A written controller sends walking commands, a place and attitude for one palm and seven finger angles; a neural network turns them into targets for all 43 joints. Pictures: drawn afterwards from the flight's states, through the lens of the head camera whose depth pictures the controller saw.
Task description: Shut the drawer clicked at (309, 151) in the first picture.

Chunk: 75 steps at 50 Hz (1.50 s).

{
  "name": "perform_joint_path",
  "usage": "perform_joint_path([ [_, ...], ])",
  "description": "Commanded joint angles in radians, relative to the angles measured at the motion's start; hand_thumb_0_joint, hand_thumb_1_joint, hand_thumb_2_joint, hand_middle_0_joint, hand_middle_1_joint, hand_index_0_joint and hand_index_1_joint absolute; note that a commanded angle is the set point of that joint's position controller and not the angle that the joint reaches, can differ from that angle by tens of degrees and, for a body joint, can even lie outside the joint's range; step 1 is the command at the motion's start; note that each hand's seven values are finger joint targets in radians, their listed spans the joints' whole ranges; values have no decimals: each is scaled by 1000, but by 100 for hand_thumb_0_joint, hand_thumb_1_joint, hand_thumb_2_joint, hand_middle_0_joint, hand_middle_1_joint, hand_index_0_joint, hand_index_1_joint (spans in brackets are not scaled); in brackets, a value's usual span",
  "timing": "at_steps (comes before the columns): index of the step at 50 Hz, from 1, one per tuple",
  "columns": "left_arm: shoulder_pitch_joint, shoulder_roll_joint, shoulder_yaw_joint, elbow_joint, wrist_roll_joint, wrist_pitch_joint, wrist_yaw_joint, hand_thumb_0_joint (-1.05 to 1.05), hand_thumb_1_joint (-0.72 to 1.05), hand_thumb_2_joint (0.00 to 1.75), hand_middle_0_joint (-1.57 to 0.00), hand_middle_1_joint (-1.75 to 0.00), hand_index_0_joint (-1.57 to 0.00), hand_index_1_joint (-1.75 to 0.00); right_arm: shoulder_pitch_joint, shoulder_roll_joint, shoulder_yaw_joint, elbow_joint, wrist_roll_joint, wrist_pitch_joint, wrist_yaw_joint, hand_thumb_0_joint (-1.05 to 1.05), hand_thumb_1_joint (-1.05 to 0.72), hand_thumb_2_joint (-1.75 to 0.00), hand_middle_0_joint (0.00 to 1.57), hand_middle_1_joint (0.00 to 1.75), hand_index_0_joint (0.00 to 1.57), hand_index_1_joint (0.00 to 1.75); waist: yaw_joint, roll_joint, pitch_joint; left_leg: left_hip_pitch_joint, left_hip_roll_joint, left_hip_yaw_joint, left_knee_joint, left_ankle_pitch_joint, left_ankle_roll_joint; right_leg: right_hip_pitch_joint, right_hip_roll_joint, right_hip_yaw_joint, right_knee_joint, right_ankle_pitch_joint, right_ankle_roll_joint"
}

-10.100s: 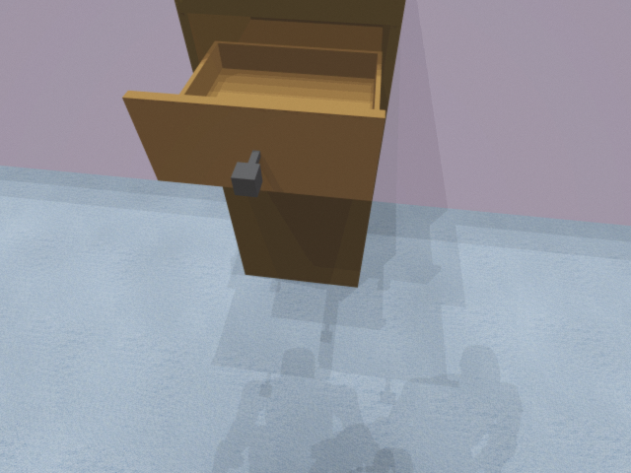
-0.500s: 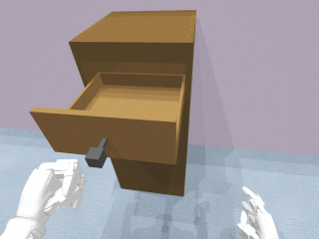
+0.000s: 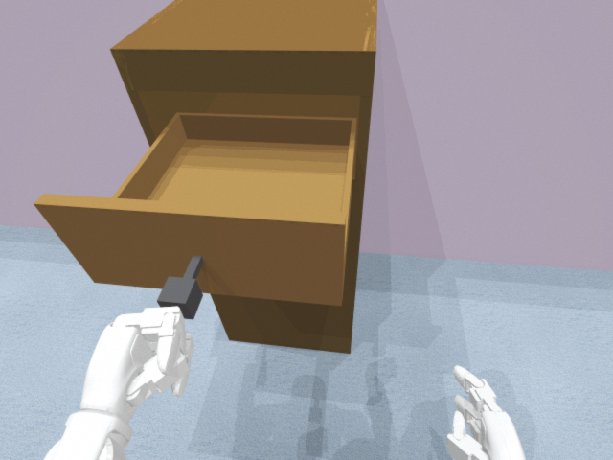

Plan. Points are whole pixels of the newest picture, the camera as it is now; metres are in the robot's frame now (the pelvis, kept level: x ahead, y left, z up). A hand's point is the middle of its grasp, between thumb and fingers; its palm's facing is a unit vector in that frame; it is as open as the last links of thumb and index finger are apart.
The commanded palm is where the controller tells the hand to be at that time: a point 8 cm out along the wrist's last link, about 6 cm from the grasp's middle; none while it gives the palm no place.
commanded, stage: bring the fist close to the handle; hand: left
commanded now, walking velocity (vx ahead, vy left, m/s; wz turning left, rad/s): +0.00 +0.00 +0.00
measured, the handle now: (186, 284) +0.30 +0.18 +0.10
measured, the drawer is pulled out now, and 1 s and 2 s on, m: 0.30 0.29 0.17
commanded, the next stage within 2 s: push the drawer shut in 0.54 s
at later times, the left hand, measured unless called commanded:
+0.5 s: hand (193, 352) +0.21 +0.15 +0.10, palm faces -0.01 -1.00 -0.07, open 3.3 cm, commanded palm +0.18 +0.20 +0.10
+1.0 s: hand (185, 343) +0.23 +0.16 +0.09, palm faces -0.01 -1.00 -0.07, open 3.0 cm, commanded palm +0.22 +0.21 +0.10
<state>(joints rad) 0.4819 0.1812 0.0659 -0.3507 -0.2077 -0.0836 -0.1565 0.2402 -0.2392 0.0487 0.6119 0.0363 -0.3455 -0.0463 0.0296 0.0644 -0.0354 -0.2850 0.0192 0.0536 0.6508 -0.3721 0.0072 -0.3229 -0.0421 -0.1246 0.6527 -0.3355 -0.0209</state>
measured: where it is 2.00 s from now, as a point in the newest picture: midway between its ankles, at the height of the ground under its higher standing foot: outside the picture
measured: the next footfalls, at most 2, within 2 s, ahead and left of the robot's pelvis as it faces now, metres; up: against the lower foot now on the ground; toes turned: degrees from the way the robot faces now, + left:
none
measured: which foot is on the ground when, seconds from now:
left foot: down 0.00-1.00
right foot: down 0.00-1.00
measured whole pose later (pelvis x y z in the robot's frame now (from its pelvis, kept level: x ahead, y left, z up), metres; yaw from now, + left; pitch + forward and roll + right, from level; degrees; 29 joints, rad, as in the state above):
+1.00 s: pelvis -0.01 +0.00 +0.00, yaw +1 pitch +2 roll +0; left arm 0.27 0.20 0.08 -0.11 -0.23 -0.18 -0.19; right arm 0.22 -0.26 0.05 0.64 0.04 -0.31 -0.06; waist 0.03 0.07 -0.02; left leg -0.35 0.01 0.03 0.69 -0.37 0.01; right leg -0.38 -0.05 -0.14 0.68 -0.34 -0.02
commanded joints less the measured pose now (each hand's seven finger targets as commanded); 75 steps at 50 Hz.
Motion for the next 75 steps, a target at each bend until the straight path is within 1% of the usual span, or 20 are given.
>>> perform_joint_path([
  [1, -135, 73, 43, -167, -8, -106, 3, 0, 90, 90, -140, -160, -140, -160, -104, -110, -47, -158, 2, -53, -8, 0, -90, -90, 20, 30, 20, 30, -15, -72, -65, -22, -11, -61, -91, 188, 10, 18, 25, 53, -102, 161, 15],
  [6, -136, 78, 52, -93, -2, -127, 5, 0, 90, 90, -140, -160, -140, -160, -91, -114, -53, -157, -2, -44, -6, 0, -90, -90, 20, 30, 20, 30, -11, -93, -100, -44, -14, -58, -74, 218, 9, 26, 21, 57, -82, 203, 14],
  [10, -125, 120, 104, -129, -4, -153, 15, 0, 90, 90, -140, -160, -140, -160, -100, -109, -57, -165, -2, -38, -1, 0, -90, -90, 20, 30, 20, 30, 8, -55, -157, -37, -14, -48, -69, 259, 8, 67, 16, 64, -68, 250, 10],
  [11, -114, 89, 76, -143, -8, -156, 12, 0, 90, 90, -140, -160, -140, -160, -95, -104, -54, -171, -2, -38, 2, 0, -90, -90, 20, 30, 20, 30, 1, -41, -161, -32, -14, -49, -69, 274, 7, 66, 15, 60, -63, 271, 10],
  [16, -126, 75, 52, -124, -15, -162, 11, 0, 90, 90, -140, -160, -140, -160, -99, -109, -54, -168, 1, -35, 3, 0, -90, -90, 20, 30, 20, 30, -16, -66, -91, -57, -12, -51, -67, 219, 9, 22, 19, 62, -78, 214, 14],
  [24, -116, 88, 62, -131, -17, -158, 1, 0, 90, 90, -140, -160, -140, -160, -96, -109, -54, -177, 1, -32, 0, 0, -90, -90, 20, 30, 20, 30, -11, -74, -134, -52, -15, -51, -59, 211, 11, 37, 16, 69, -75, 208, 16],
  [31, -102, 104, 92, -116, -22, -154, -2, 0, 90, 90, -140, -160, -140, -160, -107, -107, -54, -172, 2, -14, 0, 0, -90, -90, 20, 30, 20, 30, -12, -85, -104, -67, -16, -45, -57, 207, 12, 35, 15, 77, -87, 209, 17],
  [35, -218, 130, 102, -93, -27, -158, -7, 0, 90, 90, -140, -160, -140, -160, -106, -118, -48, -160, 0, -13, -9, 0, -90, -90, 20, 30, 20, 30, -30, -66, -79, -71, -16, -53, -53, 173, 12, 8, 17, 83, -98, 156, 16],
  [40, -328, 97, 60, -60, -31, -159, -19, 0, 90, 90, -140, -160, -140, -160, -105, -121, -45, -152, 4, -24, -12, 0, -90, -90, 20, 30, 20, 30, -40, -45, -122, -38, -17, -61, -56, 186, 12, 10, 16, 75, -91, 174, 16],
  [45, -442, 118, 72, -3, -29, -156, -16, 0, 90, 90, -140, -160, -140, -160, -108, -128, -46, -125, 6, -22, -19, 0, -90, -90, 20, 30, 20, 30, -53, -82, -118, -40, -17, -69, -64, 159, 13, -4, 15, 75, -101, 140, 19],
  [52, -623, 96, 37, 72, -30, -156, -19, 0, 90, 90, -140, -160, -140, -160, -126, -123, -37, -107, 13, -19, -24, 0, -90, -90, 20, 30, 20, 30, -58, -41, -121, -24, -18, -80, -93, 108, 9, -15, 13, 74, -112, 71, 14],
  [59, -786, 116, 49, 187, -28, -153, -7, 0, 90, 90, -140, -160, -140, -160, -138, -127, -33, -90, 17, -16, -32, 0, -90, -90, 20, 30, 20, 30, -56, -67, -123, -29, -17, -85, -119, 32, 8, -17, 13, 87, -131, -13, 13],
  [60, -794, 137, 65, 208, -25, -153, -2, 0, 90, 90, -140, -160, -140, -160, -138, -131, -34, -85, 15, -13, -33, 0, -90, -90, 20, 30, 20, 30, -61, -111, -128, -41, -14, -84, -116, 35, 13, -10, 11, 94, -139, -19, 18],
  [64, -890, 118, 54, 250, -28, -152, -2, 0, 90, 90, -140, -160, -140, -160, -146, -126, -29, -85, 18, -8, -31, 0, -90, -90, 20, 30, 20, 30, -54, -43, -138, -28, -19, -81, -129, 35, 6, -5, 11, 93, -134, -6, 11],
  [65, -882, 162, 92, 281, -20, -152, 7, 0, 90, 90, -140, -160, -140, -160, -141, -132, -32, -78, 17, -5, -31, 0, -90, -90, 20, 30, 20, 30, -51, -71, -143, -38, -14, -82, -127, 42, 8, 3, 10, 97, -135, -7, 11],
  [66, -901, 124, 62, 283, -22, -154, 5, 0, 90, 90, -140, -160, -140, -160, -143, -126, -29, -82, 16, -3, -28, 0, -90, -90, 20, 30, 20, 30, -52, -58, -150, -28, -18, -79, -130, 44, 7, 1, 11, 95, -135, 0, 11],
  [71, -963, 141, 80, 357, -20, -161, 12, 0, 90, 90, -140, -160, -140, -160, -131, -132, -33, -76, 16, 7, -26, 0, -90, -90, 20, 30, 20, 30, -54, -102, -159, -41, -16, -74, -134, 44, 8, 15, 10, 104, -144, -2, 13],
  [73, -1008, 118, 53, 345, -15, -168, 14, 0, 90, 90, -140, -160, -140, -160, -129, -129, -34, -77, 17, 6, -24, 0, -90, -90, 20, 30, 20, 30, -56, -21, -171, -8, -16, -75, -137, 62, 2, 3, 11, 93, -130, 35, 6],
  [74, -1016, 115, 53, 358, -15, -167, 17, 0, 90, 90, -140, -160, -140, -160, -126, -129, -34, -77, 16, 7, -23, 0, -90, -90, 20, 30, 20, 30, -55, -27, -177, -4, -16, -75, -138, 61, 1, 3, 10, 93, -130, 39, 6],
  [75, -1011, 152, 80, 396, -8, -168, 26, 0, 90, 90, -140, -160, -140, -160, -118, -138, -36, -68, 15, 13, -23, 0, -90, -90, 20, 30, 20, 30, -60, -107, -160, -30, -9, -80, -138, 59, 7, 5, 12, 95, -136, 28, 10],
])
